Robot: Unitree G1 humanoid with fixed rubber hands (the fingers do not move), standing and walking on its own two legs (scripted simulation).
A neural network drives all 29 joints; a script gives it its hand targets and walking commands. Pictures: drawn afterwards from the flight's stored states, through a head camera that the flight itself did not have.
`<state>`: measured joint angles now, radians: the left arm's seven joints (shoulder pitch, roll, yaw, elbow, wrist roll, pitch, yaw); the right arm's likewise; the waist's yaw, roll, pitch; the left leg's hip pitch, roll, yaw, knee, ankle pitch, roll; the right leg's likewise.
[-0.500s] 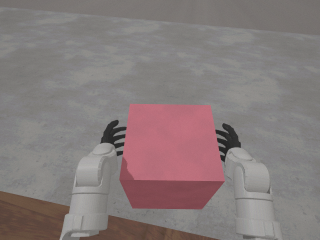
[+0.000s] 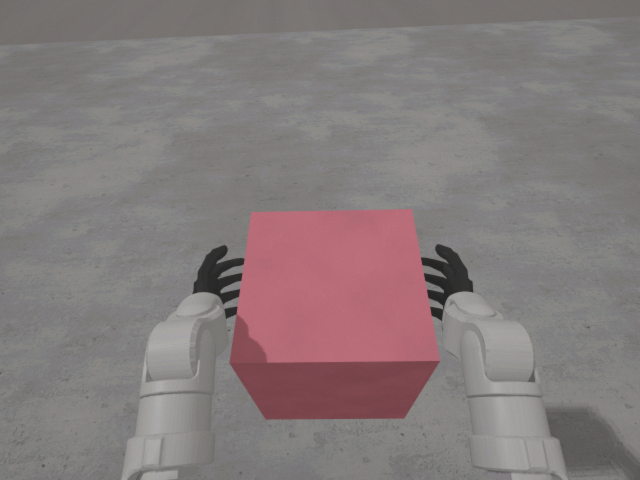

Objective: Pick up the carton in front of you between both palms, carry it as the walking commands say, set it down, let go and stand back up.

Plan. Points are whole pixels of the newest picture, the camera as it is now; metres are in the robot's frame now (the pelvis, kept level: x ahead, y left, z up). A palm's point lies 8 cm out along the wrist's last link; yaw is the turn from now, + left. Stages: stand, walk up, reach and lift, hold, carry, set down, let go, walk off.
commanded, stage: carry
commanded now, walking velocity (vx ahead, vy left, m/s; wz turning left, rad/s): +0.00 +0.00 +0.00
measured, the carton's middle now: (333, 322) +0.34 -0.03 +0.02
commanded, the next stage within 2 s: none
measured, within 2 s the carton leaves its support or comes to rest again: neither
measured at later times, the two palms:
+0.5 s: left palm (239, 238) +0.65 +0.14 -0.08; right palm (374, 224) +0.67 -0.17 -0.08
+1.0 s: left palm (231, 198) +0.75 +0.15 -0.04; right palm (360, 190) +0.75 -0.15 -0.05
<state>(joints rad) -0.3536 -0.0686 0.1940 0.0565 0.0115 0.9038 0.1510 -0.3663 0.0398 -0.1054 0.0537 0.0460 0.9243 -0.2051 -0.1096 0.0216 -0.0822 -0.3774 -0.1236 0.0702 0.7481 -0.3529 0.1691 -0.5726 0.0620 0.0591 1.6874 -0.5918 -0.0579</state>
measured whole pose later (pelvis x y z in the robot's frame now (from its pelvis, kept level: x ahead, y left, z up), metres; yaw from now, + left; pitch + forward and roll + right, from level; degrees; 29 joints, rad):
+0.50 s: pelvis +0.33 -0.03 -0.15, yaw +1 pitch +4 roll +1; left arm -0.36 -0.06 0.15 -0.01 -0.01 0.91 0.18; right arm -0.36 0.05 -0.15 0.00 0.05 0.90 -0.17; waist 0.02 0.01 -0.01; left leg -0.54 -0.07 -0.03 1.62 -0.68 0.02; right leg -0.48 0.06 -0.10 0.51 -0.10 -0.12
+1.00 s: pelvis +0.44 +0.00 -0.15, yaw +0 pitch +2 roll +0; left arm -0.35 -0.08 0.16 -0.03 0.04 0.98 0.14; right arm -0.32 0.09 -0.16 -0.06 -0.04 0.97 -0.14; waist 0.01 0.00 -0.11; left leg -0.37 0.00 0.03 0.61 -0.28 0.02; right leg -0.30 0.04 -0.07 0.60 -0.34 -0.06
